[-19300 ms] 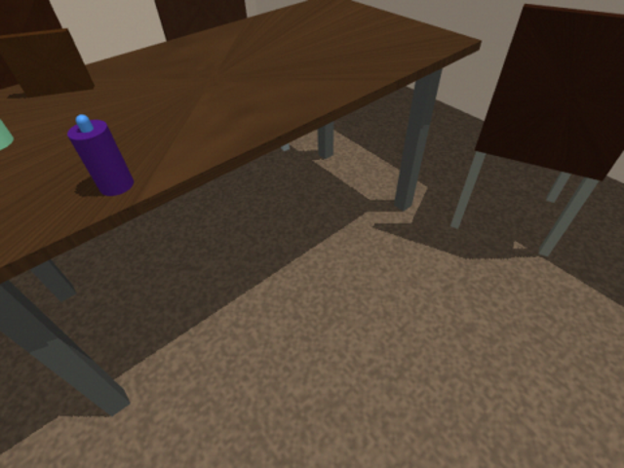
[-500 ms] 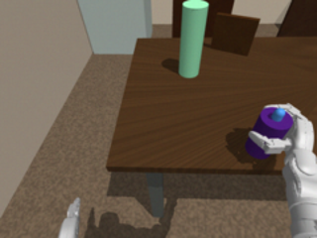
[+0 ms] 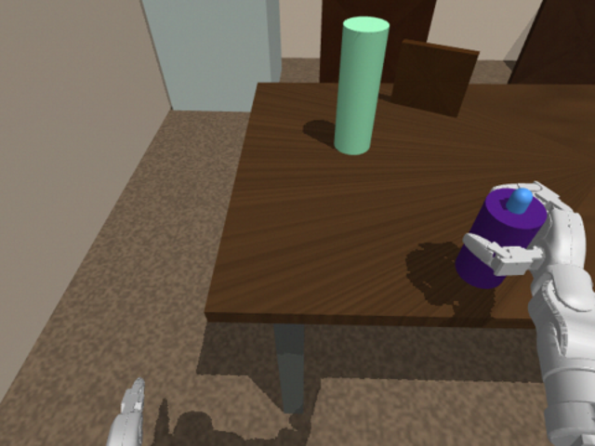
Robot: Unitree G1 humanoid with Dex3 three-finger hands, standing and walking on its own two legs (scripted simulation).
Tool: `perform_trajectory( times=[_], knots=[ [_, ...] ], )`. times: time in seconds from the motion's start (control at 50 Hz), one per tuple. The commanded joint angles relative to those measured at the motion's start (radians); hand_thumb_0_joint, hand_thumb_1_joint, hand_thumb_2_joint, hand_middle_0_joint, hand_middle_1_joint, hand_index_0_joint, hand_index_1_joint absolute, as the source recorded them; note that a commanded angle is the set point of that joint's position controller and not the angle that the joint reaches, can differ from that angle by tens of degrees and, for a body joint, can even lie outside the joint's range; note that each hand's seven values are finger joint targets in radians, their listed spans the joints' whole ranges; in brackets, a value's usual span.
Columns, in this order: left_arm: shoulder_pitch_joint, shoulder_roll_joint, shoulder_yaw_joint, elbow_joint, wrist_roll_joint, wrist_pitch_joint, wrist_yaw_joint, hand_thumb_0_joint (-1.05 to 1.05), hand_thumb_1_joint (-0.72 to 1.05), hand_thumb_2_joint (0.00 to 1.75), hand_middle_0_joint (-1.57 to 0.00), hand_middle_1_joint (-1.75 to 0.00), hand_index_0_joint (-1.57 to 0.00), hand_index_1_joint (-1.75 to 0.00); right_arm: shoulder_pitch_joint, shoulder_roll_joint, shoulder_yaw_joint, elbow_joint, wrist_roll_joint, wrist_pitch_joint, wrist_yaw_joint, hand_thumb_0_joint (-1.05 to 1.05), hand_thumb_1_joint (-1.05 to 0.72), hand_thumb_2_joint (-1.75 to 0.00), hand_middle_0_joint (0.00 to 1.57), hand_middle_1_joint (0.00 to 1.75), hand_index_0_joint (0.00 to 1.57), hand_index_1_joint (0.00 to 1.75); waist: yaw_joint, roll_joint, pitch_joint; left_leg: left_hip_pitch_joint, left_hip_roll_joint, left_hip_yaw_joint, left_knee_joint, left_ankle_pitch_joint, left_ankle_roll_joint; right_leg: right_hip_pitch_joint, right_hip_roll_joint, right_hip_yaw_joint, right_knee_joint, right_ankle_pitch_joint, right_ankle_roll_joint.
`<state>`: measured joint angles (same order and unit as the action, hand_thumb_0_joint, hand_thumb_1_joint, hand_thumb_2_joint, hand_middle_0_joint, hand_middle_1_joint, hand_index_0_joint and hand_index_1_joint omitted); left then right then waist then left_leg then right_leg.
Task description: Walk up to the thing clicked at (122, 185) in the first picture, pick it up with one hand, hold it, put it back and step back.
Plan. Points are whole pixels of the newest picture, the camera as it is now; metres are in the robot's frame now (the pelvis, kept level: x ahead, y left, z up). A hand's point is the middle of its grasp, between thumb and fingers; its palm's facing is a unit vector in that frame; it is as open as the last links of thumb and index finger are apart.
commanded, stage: lift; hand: right
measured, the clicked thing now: (499, 234) +0.37 -0.23 +0.12
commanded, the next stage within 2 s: hold in 1.24 s
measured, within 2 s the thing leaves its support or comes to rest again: neither
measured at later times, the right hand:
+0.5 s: hand (504, 203) +0.35 -0.21 +0.19, palm faces +0.25 +0.97 -0.03, open 9.8 cm
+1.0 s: hand (514, 186) +0.33 -0.18 +0.23, palm faces +0.23 +0.97 -0.02, open 9.9 cm
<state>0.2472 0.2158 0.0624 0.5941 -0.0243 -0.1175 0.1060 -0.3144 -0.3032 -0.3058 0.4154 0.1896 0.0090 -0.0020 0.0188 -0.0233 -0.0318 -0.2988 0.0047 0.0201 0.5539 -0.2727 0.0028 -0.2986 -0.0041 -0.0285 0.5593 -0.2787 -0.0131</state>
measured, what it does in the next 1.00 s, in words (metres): stands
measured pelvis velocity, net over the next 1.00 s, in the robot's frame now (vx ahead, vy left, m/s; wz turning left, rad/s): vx -0.01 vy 0.01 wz -0.02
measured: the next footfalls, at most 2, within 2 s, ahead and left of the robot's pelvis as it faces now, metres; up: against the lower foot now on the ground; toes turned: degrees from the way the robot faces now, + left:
none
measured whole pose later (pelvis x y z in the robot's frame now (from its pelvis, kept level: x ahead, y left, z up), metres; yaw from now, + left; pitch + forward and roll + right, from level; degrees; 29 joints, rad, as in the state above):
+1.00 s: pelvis -0.01 +0.01 +0.01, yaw -1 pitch -4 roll +0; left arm 0.24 0.24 0.07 0.63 -0.03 -0.14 0.10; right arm -0.34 -0.26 -0.25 -0.10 0.23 0.55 -0.07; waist -0.02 -0.07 -0.04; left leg -0.17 0.01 0.04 0.48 -0.24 0.01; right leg -0.17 0.00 -0.01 0.47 -0.23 -0.01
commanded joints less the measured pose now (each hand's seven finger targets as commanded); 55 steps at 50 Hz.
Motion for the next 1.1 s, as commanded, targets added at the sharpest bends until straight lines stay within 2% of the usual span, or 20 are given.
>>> perform_trajectory(
  times=[0.0,0.06,0.08,0.14,0.2,0.24,0.28,0.34,0.38,0.4,0.48,0.52,0.58,0.64,0.72,0.82,0.9,0.98,1.06,1.08],
  knots=[
    [-0.141,0.141,0.053,-0.164,-0.001,-0.064,0.023,0.00,-0.56,0.06,-0.05,-0.04,-0.04,-0.05,-0.550,-0.285,-0.075,-0.401,0.028,-0.112,-0.005,0.00,-0.25,-1.33,1.22,1.40,1.27,1.40,0.004,-0.043,-0.302,0.053,-0.003,0.003,-0.084,0.207,0.006,0.166,0.004,0.023,-0.080,0.177,-0.009],
    [-0.148,0.114,0.022,-0.153,-0.001,-0.072,0.022,0.00,-0.55,0.05,-0.05,-0.06,-0.06,-0.06,-0.548,-0.255,-0.060,-0.370,0.033,-0.098,0.002,0.00,-0.20,-1.27,1.22,1.36,1.26,1.36,0.003,-0.046,-0.306,0.056,-0.005,0.005,-0.089,0.195,0.006,0.170,-0.001,0.026,-0.087,0.165,-0.008],
    [-0.131,0.151,0.057,-0.146,0.000,-0.071,0.027,0.00,-0.55,0.05,-0.05,-0.06,-0.06,-0.06,-0.548,-0.291,-0.085,-0.377,0.031,-0.092,-0.001,0.00,-0.14,-1.26,1.20,1.35,1.24,1.35,0.003,-0.059,-0.334,0.057,-0.007,0.008,-0.088,0.208,0.008,0.188,-0.005,0.028,-0.089,0.183,-0.005],
    [-0.078,0.124,0.041,-0.094,0.004,-0.065,0.025,0.00,-0.55,0.05,-0.05,-0.06,-0.06,-0.06,-0.492,-0.235,-0.052,-0.383,0.032,-0.065,-0.007,0.00,-0.15,-1.25,1.19,1.34,1.23,1.34,-0.003,-0.071,-0.297,0.059,-0.005,0.009,-0.098,0.212,0.009,0.181,0.003,0.022,-0.096,0.188,-0.005],
    [-0.134,0.154,0.057,-0.186,0.004,-0.072,0.030,0.00,-0.54,0.05,-0.05,-0.06,-0.06,-0.05,-0.514,-0.273,-0.083,-0.451,0.032,-0.052,-0.021,0.00,-0.15,-1.23,1.19,1.33,1.23,1.33,-0.007,-0.021,-0.373,0.118,-0.003,0.008,-0.096,0.275,0.003,0.208,0.006,0.020,-0.086,0.248,-0.009],
    [-0.103,0.152,0.065,-0.155,0.001,-0.066,0.031,0.00,-0.55,0.05,-0.06,-0.06,-0.06,-0.06,-0.516,-0.252,-0.066,-0.469,0.033,-0.028,-0.029,0.00,-0.15,-1.25,1.19,1.35,1.23,1.35,-0.001,-0.042,-0.318,0.095,-0.008,0.014,-0.102,0.270,0.008,0.211,0.000,0.024,-0.100,0.254,-0.005],
    [-0.107,0.095,0.025,-0.106,0.000,-0.060,0.026,0.00,-0.54,0.04,-0.05,-0.06,-0.06,-0.05,-0.511,-0.233,-0.049,-0.493,0.031,-0.015,-0.033,0.00,-0.15,-1.27,1.19,1.36,1.24,1.36,-0.018,-0.079,-0.257,0.081,-0.005,0.014,-0.111,0.231,0.010,0.186,0.003,0.021,-0.111,0.217,-0.003],
    [-0.144,0.120,0.041,-0.160,0.001,-0.068,0.029,0.00,-0.55,0.05,-0.05,-0.06,-0.06,-0.06,-0.539,-0.240,-0.054,-0.590,0.036,0.015,-0.038,0.00,-0.13,-1.26,1.18,1.35,1.23,1.35,-0.020,-0.069,-0.291,0.104,-0.006,0.016,-0.121,0.213,0.010,0.205,-0.001,0.023,-0.122,0.199,-0.003],
    [-0.114,0.109,0.036,-0.124,-0.002,-0.063,0.029,0.00,-0.54,0.05,-0.05,-0.06,-0.06,-0.06,-0.516,-0.209,-0.032,-0.607,0.035,0.054,-0.039,0.00,-0.15,-1.27,1.19,1.36,1.24,1.36,-0.021,-0.084,-0.278,0.097,-0.010,0.021,-0.113,0.248,0.014,0.228,-0.007,0.028,-0.123,0.250,0.002],
    [-0.125,0.139,0.066,-0.132,0.000,-0.063,0.033,0.00,-0.54,0.05,-0.05,-0.06,-0.06,-0.05,-0.530,-0.227,-0.050,-0.618,0.038,0.067,-0.044,0.00,-0.14,-1.27,1.19,1.36,1.23,1.36,-0.014,-0.073,-0.302,0.104,-0.010,0.021,-0.116,0.261,0.012,0.247,-0.006,0.027,-0.119,0.263,0.001],
    [-0.137,0.109,0.030,-0.113,-0.003,-0.048,0.030,0.00,-0.54,0.04,-0.05,-0.06,-0.06,-0.05,-0.501,-0.198,-0.042,-0.615,0.041,0.151,-0.046,0.00,-0.13,-1.28,1.20,1.38,1.25,1.38,-0.032,-0.027,-0.280,0.130,-0.008,0.026,-0.118,0.294,0.007,0.230,-0.003,0.026,-0.112,0.303,-0.004],
    [-0.137,0.160,0.078,-0.120,-0.002,-0.044,0.033,0.00,-0.54,0.05,-0.05,-0.06,-0.06,-0.05,-0.537,-0.226,-0.065,-0.644,0.042,0.188,-0.052,0.00,-0.13,-1.27,1.20,1.37,1.24,1.37,-0.022,-0.002,-0.287,0.133,-0.004,0.024,-0.125,0.284,0.003,0.235,0.002,0.020,-0.117,0.279,-0.008],
    [-0.146,0.176,0.085,-0.142,-0.004,-0.042,0.033,0.00,-0.55,0.05,-0.05,-0.06,-0.06,-0.06,-0.533,-0.219,-0.064,-0.658,0.038,0.243,-0.053,0.00,-0.12,-1.29,1.20,1.39,1.26,1.39,-0.024,0.025,-0.274,0.133,0.000,0.026,-0.135,0.266,0.001,0.233,0.008,0.019,-0.121,0.255,-0.013],
    [-0.135,0.114,0.028,-0.138,-0.010,-0.037,0.019,0.00,-0.55,0.05,-0.05,-0.06,-0.05,-0.06,-0.516,-0.178,-0.040,-0.655,0.038,0.289,-0.049,0.00,-0.13,-1.30,1.22,1.40,1.27,1.40,-0.036,0.038,-0.227,0.132,0.002,0.028,-0.143,0.239,0.000,0.208,0.010,0.018,-0.131,0.229,-0.015],
    [-0.157,0.163,0.073,-0.150,-0.012,-0.045,0.012,0.00,-0.55,0.05,-0.05,-0.06,-0.05,-0.06,-0.570,-0.201,-0.045,-0.716,0.040,0.337,-0.046,0.00,-0.07,-1.32,1.22,1.42,1.27,1.42,-0.030,-0.018,-0.218,0.118,0.003,0.030,-0.155,0.177,0.007,0.212,0.011,0.020,-0.150,0.171,-0.012],
    [-0.145,0.137,0.043,-0.184,-0.014,-0.063,0.004,0.00,-0.55,0.05,-0.05,-0.06,-0.05,-0.05,-0.581,-0.194,-0.048,-0.816,0.048,0.373,-0.056,0.00,-0.09,-1.31,1.22,1.41,1.27,1.41,-0.039,-0.012,-0.281,0.150,0.001,0.032,-0.142,0.234,0.010,0.248,0.010,0.023,-0.134,0.234,-0.010],
    [-0.136,0.101,0.014,-0.129,-0.010,-0.071,0.004,0.00,-0.55,0.05,-0.05,-0.06,-0.05,-0.06,-0.565,-0.186,-0.049,-0.841,0.053,0.414,-0.066,0.00,-0.08,-1.33,1.23,1.44,1.29,1.44,-0.048,-0.040,-0.245,0.143,0.005,0.029,-0.154,0.204,0.008,0.226,0.015,0.019,-0.136,0.200,-0.013],
    [-0.177,0.177,0.075,-0.116,-0.010,-0.085,0.012,0.00,-0.54,0.05,-0.05,-0.05,-0.05,-0.05,-0.600,-0.219,-0.065,-0.851,0.051,0.453,-0.078,0.00,-0.08,-1.34,1.24,1.45,1.30,1.45,-0.040,-0.046,-0.218,0.120,0.001,0.030,-0.162,0.143,0.009,0.207,0.012,0.024,-0.152,0.136,-0.012],
    [-0.179,0.160,0.057,-0.166,-0.010,-0.099,0.019,0.00,-0.54,0.05,-0.05,-0.06,-0.05,-0.05,-0.608,-0.194,-0.056,-0.852,0.059,0.474,-0.082,0.00,-0.11,-1.34,1.25,1.46,1.31,1.46,-0.029,0.039,-0.259,0.137,0.001,0.033,-0.158,0.164,0.003,0.227,0.012,0.028,-0.139,0.160,-0.019],
    [-0.181,0.136,0.025,-0.171,-0.009,-0.102,0.021,0.00,-0.54,0.04,-0.05,-0.06,-0.05,-0.05,-0.608,-0.194,-0.059,-0.846,0.060,0.483,-0.081,0.00,-0.11,-1.35,1.26,1.46,1.32,1.46,-0.040,0.063,-0.247,0.141,0.003,0.032,-0.160,0.160,-0.002,0.214,0.016,0.026,-0.134,0.159,-0.021]
  ],
)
